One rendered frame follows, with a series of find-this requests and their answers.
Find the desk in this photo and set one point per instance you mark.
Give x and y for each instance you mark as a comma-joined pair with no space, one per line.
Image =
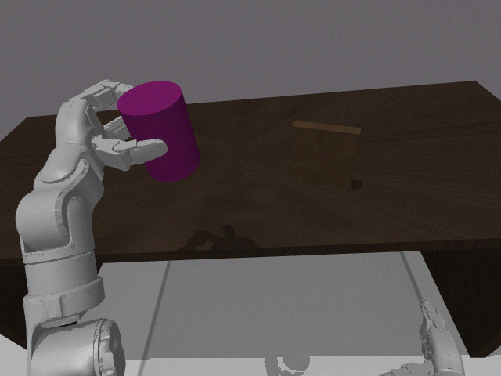
427,178

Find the right robot hand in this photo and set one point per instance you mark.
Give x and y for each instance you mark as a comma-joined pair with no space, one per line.
439,347

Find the left robot hand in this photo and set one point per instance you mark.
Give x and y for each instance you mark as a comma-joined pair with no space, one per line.
77,123

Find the left robot arm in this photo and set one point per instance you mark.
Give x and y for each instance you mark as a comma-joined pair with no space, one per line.
54,222

